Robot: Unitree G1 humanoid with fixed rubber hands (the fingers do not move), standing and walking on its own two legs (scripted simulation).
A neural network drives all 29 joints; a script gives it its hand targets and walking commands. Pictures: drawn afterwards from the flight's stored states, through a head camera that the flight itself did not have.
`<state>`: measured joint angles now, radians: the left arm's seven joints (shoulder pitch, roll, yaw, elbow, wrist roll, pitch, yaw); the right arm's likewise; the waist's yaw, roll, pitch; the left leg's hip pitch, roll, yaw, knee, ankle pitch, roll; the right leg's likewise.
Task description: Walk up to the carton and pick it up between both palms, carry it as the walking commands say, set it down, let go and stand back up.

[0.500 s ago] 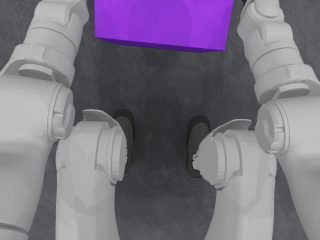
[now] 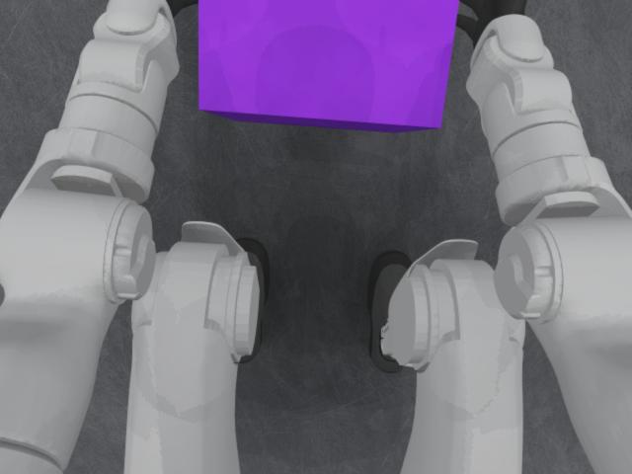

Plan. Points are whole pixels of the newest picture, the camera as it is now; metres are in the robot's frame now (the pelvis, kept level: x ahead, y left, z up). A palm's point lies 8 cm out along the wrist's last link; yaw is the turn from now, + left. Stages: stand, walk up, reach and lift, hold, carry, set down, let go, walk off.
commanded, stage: reach and lift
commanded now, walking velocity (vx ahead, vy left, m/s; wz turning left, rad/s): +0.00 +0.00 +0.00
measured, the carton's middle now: (325, 18) +0.54 +0.03 -0.25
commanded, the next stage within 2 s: none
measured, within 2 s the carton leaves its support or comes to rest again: neither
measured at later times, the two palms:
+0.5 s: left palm out of the picture +0.53 +0.20 -0.10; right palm out of the picture +0.53 -0.12 -0.10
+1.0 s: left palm out of the picture +0.51 +0.19 -0.04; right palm out of the picture +0.52 -0.12 -0.03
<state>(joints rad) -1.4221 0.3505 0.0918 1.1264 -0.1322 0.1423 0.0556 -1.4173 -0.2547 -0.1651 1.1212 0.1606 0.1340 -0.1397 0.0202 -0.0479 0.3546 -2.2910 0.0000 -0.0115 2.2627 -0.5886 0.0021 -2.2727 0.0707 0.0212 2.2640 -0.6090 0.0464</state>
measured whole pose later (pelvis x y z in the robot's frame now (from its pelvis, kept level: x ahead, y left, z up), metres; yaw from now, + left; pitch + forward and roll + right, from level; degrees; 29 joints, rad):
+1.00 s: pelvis +0.00 +0.00 +0.07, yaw +1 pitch +47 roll -2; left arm -1.21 0.16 0.33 0.83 0.12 0.31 0.13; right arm -1.17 -0.04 -0.44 0.74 -0.10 0.29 -0.22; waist 0.01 -0.03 -0.06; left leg -2.30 -0.08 -0.05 1.99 -0.51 -0.03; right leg -2.26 0.10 0.05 1.99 -0.55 0.08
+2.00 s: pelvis +0.01 +0.00 +0.17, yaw +1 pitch +43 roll -2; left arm -0.99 0.04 0.38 0.77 0.19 0.36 0.16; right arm -0.95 0.05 -0.47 0.70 -0.20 0.33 -0.21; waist 0.00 -0.01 -0.23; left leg -1.94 -0.10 -0.08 1.66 -0.48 -0.03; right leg -1.91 0.11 0.08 1.66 -0.51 0.06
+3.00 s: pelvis +0.05 +0.00 +0.31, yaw +3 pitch +33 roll -1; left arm -0.66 -0.05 0.37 0.71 0.22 0.31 0.13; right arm -0.64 0.13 -0.43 0.65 -0.23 0.29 -0.16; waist -0.02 -0.02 -0.28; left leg -1.33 -0.09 -0.12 1.16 -0.39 -0.03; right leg -1.31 0.09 0.10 1.16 -0.43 0.03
